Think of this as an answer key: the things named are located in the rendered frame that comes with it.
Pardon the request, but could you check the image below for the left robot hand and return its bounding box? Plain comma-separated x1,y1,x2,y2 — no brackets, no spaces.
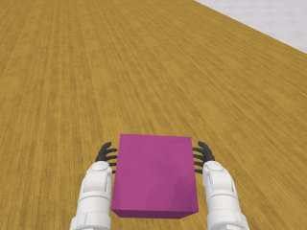
95,142,118,173

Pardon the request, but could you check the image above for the carton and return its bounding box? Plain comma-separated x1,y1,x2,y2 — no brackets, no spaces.
110,133,199,219

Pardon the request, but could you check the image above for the right robot hand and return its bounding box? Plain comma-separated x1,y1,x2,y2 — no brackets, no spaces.
192,141,215,174

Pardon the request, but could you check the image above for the robot right forearm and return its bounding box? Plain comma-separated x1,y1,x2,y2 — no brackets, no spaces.
202,161,249,230

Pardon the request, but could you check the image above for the robot left forearm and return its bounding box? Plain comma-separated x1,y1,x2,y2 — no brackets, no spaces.
69,161,112,230

